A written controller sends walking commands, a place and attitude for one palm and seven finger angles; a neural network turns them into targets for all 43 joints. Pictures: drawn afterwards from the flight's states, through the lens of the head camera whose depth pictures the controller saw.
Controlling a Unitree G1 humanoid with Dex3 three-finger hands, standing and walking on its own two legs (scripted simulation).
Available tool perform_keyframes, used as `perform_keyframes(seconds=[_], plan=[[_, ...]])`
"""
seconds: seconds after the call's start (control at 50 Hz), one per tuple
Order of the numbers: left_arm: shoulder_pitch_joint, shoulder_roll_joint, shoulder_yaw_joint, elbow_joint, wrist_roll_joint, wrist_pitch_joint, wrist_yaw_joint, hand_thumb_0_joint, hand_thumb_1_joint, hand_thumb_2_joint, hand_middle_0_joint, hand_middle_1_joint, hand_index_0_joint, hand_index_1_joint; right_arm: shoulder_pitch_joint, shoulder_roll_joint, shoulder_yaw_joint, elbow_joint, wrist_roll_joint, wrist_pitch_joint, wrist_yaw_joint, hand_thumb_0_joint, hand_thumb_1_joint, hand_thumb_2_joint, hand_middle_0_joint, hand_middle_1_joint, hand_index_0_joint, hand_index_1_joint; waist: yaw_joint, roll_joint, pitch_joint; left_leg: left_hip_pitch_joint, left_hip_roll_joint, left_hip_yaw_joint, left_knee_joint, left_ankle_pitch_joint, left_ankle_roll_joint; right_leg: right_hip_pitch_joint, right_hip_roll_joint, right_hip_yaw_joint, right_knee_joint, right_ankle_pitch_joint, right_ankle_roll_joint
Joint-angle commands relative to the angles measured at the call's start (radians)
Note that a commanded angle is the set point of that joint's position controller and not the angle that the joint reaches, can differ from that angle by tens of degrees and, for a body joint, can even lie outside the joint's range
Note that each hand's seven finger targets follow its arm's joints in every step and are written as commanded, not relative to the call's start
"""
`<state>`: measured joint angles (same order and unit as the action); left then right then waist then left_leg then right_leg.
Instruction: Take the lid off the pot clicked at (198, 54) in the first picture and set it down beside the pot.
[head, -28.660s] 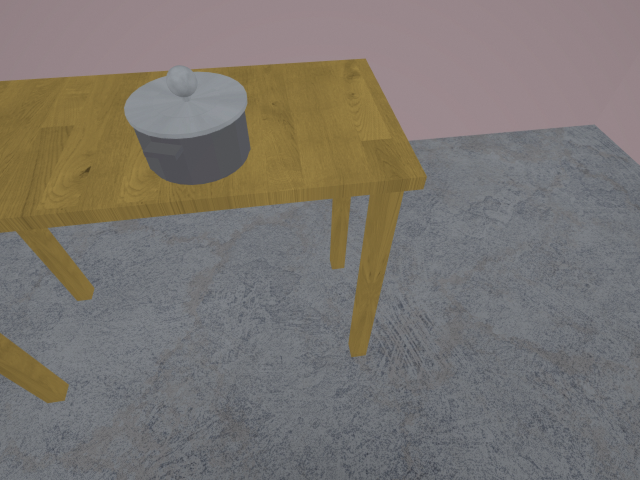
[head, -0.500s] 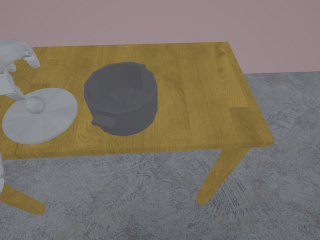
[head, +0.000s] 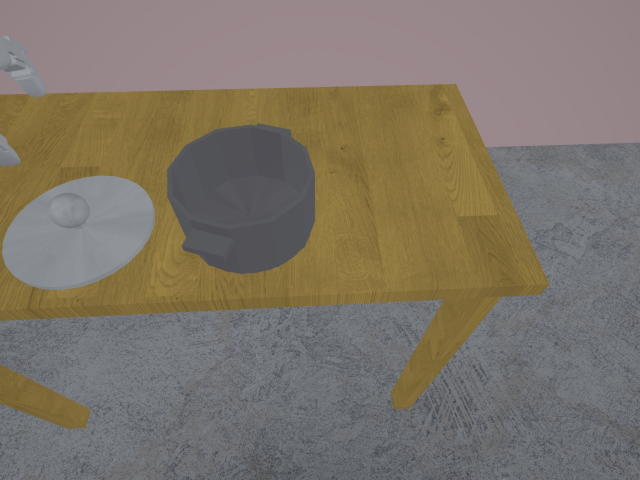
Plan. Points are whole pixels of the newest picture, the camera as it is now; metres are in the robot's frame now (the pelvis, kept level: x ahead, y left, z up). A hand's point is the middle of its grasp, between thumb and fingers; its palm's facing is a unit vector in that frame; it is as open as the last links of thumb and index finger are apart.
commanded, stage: raise the empty hand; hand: left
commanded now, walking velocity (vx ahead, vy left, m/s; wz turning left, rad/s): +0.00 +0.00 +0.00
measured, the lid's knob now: (69, 210) +0.45 +0.33 +0.07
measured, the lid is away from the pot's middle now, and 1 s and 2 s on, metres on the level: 0.24 0.24 0.24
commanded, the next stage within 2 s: draw the hand back to the body in 0.04 s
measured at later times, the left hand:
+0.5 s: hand out of the picture +0.41 +0.34 +0.21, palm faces -0.25 -0.07 -0.97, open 11.0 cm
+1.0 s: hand (6, 119) +0.38 +0.26 +0.27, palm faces +0.48 -0.85 -0.22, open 10.6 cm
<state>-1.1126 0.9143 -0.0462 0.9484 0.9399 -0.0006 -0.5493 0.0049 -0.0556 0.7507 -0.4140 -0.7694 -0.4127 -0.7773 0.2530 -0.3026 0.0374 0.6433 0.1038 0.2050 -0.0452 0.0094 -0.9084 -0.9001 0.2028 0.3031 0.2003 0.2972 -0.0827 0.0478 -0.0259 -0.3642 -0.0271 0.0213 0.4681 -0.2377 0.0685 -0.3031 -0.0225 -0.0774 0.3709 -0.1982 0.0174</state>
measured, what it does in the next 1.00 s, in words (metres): stands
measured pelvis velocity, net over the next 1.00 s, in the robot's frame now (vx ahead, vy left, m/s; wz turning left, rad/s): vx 0.01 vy -0.03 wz -0.03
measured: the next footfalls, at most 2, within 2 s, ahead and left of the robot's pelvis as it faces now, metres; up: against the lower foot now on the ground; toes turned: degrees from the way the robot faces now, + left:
none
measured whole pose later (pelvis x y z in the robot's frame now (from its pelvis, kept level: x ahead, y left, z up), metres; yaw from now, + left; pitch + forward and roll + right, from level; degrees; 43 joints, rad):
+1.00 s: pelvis +0.01 -0.03 +0.00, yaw -2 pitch -2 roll -1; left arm -0.41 0.54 0.42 0.20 -0.07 -0.09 0.06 0.00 0.06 0.77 -0.38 -0.71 -0.38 -0.71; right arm 0.23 -0.26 0.05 0.65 0.05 -0.04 -0.06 0.01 -0.91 -0.90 0.20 0.30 0.20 0.30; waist 0.00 0.03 0.04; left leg -0.11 0.01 0.05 0.38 -0.24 0.02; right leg -0.09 0.01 -0.04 0.34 -0.22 -0.02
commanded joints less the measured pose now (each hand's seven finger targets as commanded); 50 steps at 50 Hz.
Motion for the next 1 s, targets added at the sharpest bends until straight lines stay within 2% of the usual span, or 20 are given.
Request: perform_keyframes(seconds=[0.0, 0.1, 0.14, 0.2, 0.3, 0.34, 0.38, 0.54, 0.6, 0.62, 0.64, 0.66, 0.68, 0.72, 0.74, 0.78, 0.82, 0.9, 0.92, 0.98], plan=[[-0.397, 0.284, 0.072, -0.106, -0.002, 0.013, 0.033, 0.0, -0.064, 0.754, -0.394, -0.774, -0.394, -0.774, 0.028, -0.163, -0.053, -0.093, -0.002, -0.019, -0.007, 0.0, -0.9, -0.9, 0.2, 0.3, 0.2, 0.3, -0.005, 0.028, -0.346, 0.225, 0.003, -0.054, -0.014, 0.408, 0.018, 0.063, 0.063, 0.006, 0.001, 0.219, -0.056], [-0.468, 0.334, 0.101, -0.24, 0.005, 0.008, 0.036, 0.0, -0.064, 0.754, -0.394, -0.774, -0.394, -0.774, 0.023, -0.161, -0.058, -0.107, -0.006, -0.016, -0.006, 0.0, -0.9, -0.9, 0.2, 0.3, 0.2, 0.3, -0.004, 0.1, -0.415, 0.285, 0.006, -0.064, -0.006, 0.498, 0.023, 0.071, 0.063, 0.013, 0.002, 0.249, -0.057], [-0.38, 0.392, 0.171, -0.266, 0.0, 0.004, 0.041, 0.0, -0.064, 0.754, -0.394, -0.774, -0.394, -0.774, 0.028, -0.161, -0.06, -0.118, -0.009, -0.017, -0.001, 0.0, -0.9, -0.9, 0.2, 0.3, 0.2, 0.3, 0.013, 0.079, -0.449, 0.295, 0.006, -0.071, 0.004, 0.561, 0.022, 0.097, 0.064, 0.017, 0.01, 0.275, -0.054], [-0.257, 0.297, 0.125, -0.241, -0.027, 0.017, 0.026, 0.0, -0.064, 0.754, -0.394, -0.774, -0.394, -0.774, 0.003, -0.155, -0.06, -0.127, -0.005, -0.013, 0.007, 0.0, -0.9, -0.9, 0.2, 0.3, 0.2, 0.3, 0.009, 0.063, -0.372, 0.275, 0.01, -0.066, 0.005, 0.538, 0.019, 0.051, 0.062, 0.007, 0.004, 0.249, -0.051], [-0.243, 0.382, 0.211, -0.397, -0.046, 0.023, 0.027, 0.0, -0.064, 0.754, -0.394, -0.774, -0.394, -0.774, -0.024, -0.156, -0.06, -0.153, -0.005, -0.008, 0.011, 0.0, -0.9, -0.9, 0.2, 0.3, 0.2, 0.3, 0.024, 0.074, -0.416, 0.283, 0.005, -0.072, 0.002, 0.537, 0.025, 0.098, 0.059, 0.013, 0.008, 0.259, -0.053], [-0.274, 0.412, 0.236, -0.521, -0.053, 0.018, 0.033, 0.0, -0.064, 0.754, -0.394, -0.774, -0.394, -0.774, -0.033, -0.155, -0.062, -0.164, -0.008, -0.012, 0.013, 0.0, -0.9, -0.9, 0.2, 0.3, 0.2, 0.3, 0.03, 0.132, -0.457, 0.334, 0.007, -0.087, -0.004, 0.572, 0.019, 0.098, 0.058, 0.013, 0.004, 0.249, -0.054], [-0.177, 0.341, 0.208, -0.46, -0.063, 0.029, 0.028, 0.0, -0.064, 0.754, -0.394, -0.774, -0.394, -0.774, -0.041, -0.145, -0.059, -0.16, -0.009, -0.02, 0.012, 0.0, -0.9, -0.9, 0.2, 0.3, 0.2, 0.3, 0.026, 0.127, -0.394, 0.333, 0.009, -0.093, 0.001, 0.582, 0.015, 0.052, 0.063, 0.005, -0.004, 0.222, -0.055], [-0.096, 0.327, 0.23, -0.625, -0.095, 0.05, 0.028, 0.0, -0.064, 0.754, -0.394, -0.774, -0.394, -0.774, -0.096, -0.14, -0.053, -0.187, -0.012, -0.029, 0.02, 0.0, -0.9, -0.9, 0.2, 0.3, 0.2, 0.3, 0.05, 0.099, -0.403, 0.336, 0.005, -0.101, -0.022, 0.519, 0.009, 0.094, 0.059, 0.005, -0.01, 0.203, -0.057], [-0.051, 0.284, 0.215, -0.616, -0.11, 0.064, 0.023, 0.0, -0.064, 0.754, -0.394, -0.774, -0.394, -0.774, -0.125, -0.137, -0.048, -0.186, -0.009, -0.031, 0.018, 0.0, -0.9, -0.9, 0.2, 0.3, 0.2, 0.3, 0.053, 0.075, -0.355, 0.304, 0.001, -0.094, -0.035, 0.463, 0.007, 0.096, 0.057, 0.0, -0.012, 0.19, -0.058], [-0.158, 0.017, 0.358, -0.744, -0.714, -0.045, 0.218, 0.0, -0.064, 0.754, -0.394, -0.774, -0.394, -0.774, 0.049, -0.072, -0.054, -0.237, -0.003, -0.121, 0.011, 0.0, -0.9, -0.9, 0.2, 0.3, 0.2, 0.3, 0.02, 0.12, -0.291, 0.505, 0.074, -0.127, -0.079, 0.375, -0.055, -0.012, 0.052, -0.009, -0.033, 0.098, -0.094], [0.022, -0.022, 0.317, -0.63, -0.753, -0.069, 0.319, 0.0, -0.064, 0.754, -0.394, -0.774, -0.394, -0.774, -0.005, -0.097, -0.03, -0.217, -0.014, -0.152, 0.0, 0.0, -0.9, -0.9, 0.2, 0.3, 0.2, 0.3, 0.034, 0.066, -0.237, 0.521, 0.116, -0.193, -0.116, 0.235, -0.062, -0.027, 0.049, 0.012, -0.037, 0.002, -0.091], [0.114, -0.052, 0.356, -0.632, -0.848, -0.082, 0.393, 0.0, -0.064, 0.754, -0.394, -0.774, -0.394, -0.774, -0.033, -0.104, -0.03, -0.221, -0.018, -0.173, -0.013, 0.0, -0.9, -0.9, 0.2, 0.3, 0.2, 0.3, 0.049, -0.035, -0.206, 0.453, 0.114, -0.175, -0.143, 0.124, -0.042, 0.02, 0.042, 0.027, -0.052, 0.003, -0.085], [0.165, -0.013, 0.415, -0.621, -0.902, -0.088, 0.45, 0.0, -0.064, 0.754, -0.394, -0.774, -0.394, -0.774, -0.052, -0.118, -0.028, -0.199, -0.021, -0.181, -0.027, 0.0, -0.9, -0.9, 0.2, 0.3, 0.2, 0.3, 0.064, -0.104, -0.204, 0.383, 0.095, -0.129, -0.146, 0.081, -0.023, 0.098, 0.039, 0.04, -0.06, 0.057, -0.079], [0.117, 0.043, 0.481, -0.713, -0.956, -0.111, 0.528, 0.0, -0.064, 0.754, -0.394, -0.774, -0.394, -0.774, -0.065, -0.131, -0.023, -0.161, -0.035, -0.199, -0.04, 0.0, -0.9, -0.9, 0.2, 0.3, 0.2, 0.3, 0.065, -0.054, -0.215, 0.344, 0.075, -0.082, -0.146, 0.105, -0.024, 0.172, 0.027, 0.046, -0.061, 0.105, -0.073], [0.03, 0.043, 0.484, -0.838, -0.963, -0.132, 0.554, 0.0, -0.04, 0.757, -0.389, -0.762, -0.389, -0.762, -0.073, -0.126, -0.021, -0.168, -0.039, -0.217, -0.039, 0.0, -0.9, -0.9, 0.2, 0.3, 0.2, 0.3, 0.067, 0.05, -0.256, 0.378, 0.071, -0.088, -0.158, 0.136, -0.034, 0.179, 0.027, 0.046, -0.061, 0.116, -0.075], [0.122, -0.004, 0.501, -0.82, -0.977, -0.138, 0.595, 0.0, 0.009, 0.765, -0.38, -0.738, -0.38, -0.738, -0.075, -0.109, -0.021, -0.145, -0.048, -0.245, -0.04, 0.0, -0.9, -0.9, 0.2, 0.3, 0.2, 0.3, 0.075, 0.149, -0.21, 0.391, 0.076, -0.091, -0.155, 0.188, -0.047, 0.172, 0.032, 0.042, -0.054, 0.126, -0.08], [0.201, 0.025, 0.561, -0.847, -0.992, -0.148, 0.621, 0.0, 0.057, 0.772, -0.37, -0.714, -0.37, -0.714, -0.081, -0.111, -0.024, -0.128, -0.056, -0.259, -0.037, 0.0, -0.9, -0.9, 0.2, 0.3, 0.2, 0.3, 0.088, 0.114, -0.185, 0.352, 0.066, -0.061, -0.137, 0.232, -0.041, 0.226, 0.029, 0.042, -0.054, 0.173, -0.079], [0.303, -0.057, 0.546, -1.002, -1.018, -0.161, 0.631, 0.0, 0.153, 0.787, -0.351, -0.667, -0.351, -0.667, -0.107, -0.099, -0.034, -0.133, -0.058, -0.295, -0.023, 0.0, -0.9, -0.9, 0.2, 0.3, 0.2, 0.3, 0.098, 0.137, -0.251, 0.397, 0.064, -0.042, -0.102, 0.432, -0.04, 0.27, 0.03, 0.041, -0.029, 0.305, -0.071], [0.361, -0.06, 0.56, -0.978, -1.025, -0.157, 0.634, 0.0, 0.177, 0.79, -0.346, -0.655, -0.346, -0.655, -0.106, -0.102, -0.041, -0.123, -0.06, -0.296, -0.021, 0.0, -0.9, -0.9, 0.2, 0.3, 0.2, 0.3, 0.093, 0.068, -0.227, 0.385, 0.068, -0.034, -0.09, 0.445, -0.033, 0.271, 0.03, 0.038, -0.024, 0.323, -0.066], [0.425, -0.084, 0.563, -1.013, -1.036, -0.145, 0.635, 0.0, 0.25, 0.801, -0.331, -0.62, -0.331, -0.62, -0.118, -0.103, -0.046, -0.12, -0.056, -0.3, -0.017, 0.0, -0.9, -0.9, 0.2, 0.3, 0.2, 0.3, 0.101, 0.037, -0.219, 0.362, 0.058, -0.017, -0.086, 0.431, -0.025, 0.282, 0.028, 0.04, -0.021, 0.36, -0.062]])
